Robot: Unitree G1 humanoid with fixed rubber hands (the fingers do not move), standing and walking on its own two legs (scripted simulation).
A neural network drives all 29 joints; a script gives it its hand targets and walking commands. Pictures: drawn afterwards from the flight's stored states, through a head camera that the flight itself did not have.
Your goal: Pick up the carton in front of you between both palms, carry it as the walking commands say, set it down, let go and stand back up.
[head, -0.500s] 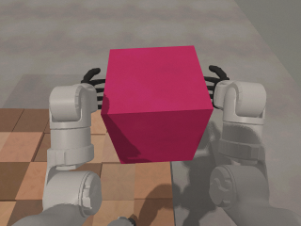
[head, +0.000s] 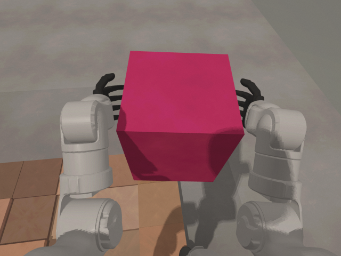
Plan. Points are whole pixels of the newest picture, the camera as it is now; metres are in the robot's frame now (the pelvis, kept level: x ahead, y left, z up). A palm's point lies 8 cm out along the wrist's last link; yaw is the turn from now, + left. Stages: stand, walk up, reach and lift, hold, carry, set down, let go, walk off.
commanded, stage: carry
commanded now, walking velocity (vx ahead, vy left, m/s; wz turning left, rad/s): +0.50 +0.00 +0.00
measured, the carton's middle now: (176, 123) +0.41 -0.02 +0.07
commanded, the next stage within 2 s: none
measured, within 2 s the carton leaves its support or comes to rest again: neither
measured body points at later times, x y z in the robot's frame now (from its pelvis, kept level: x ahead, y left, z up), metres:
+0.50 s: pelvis +0.29 +0.01 +0.03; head +0.27 +0.01 +0.48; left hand +0.56 +0.15 +0.10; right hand +0.55 -0.15 +0.10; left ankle +0.25 +0.09 -0.72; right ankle +0.33 -0.11 -0.68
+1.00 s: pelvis +0.56 -0.09 -0.04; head +0.57 -0.10 +0.41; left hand +0.91 +0.08 +0.05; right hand +0.93 -0.22 +0.05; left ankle +0.60 +0.04 -0.63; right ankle +0.51 -0.13 -0.77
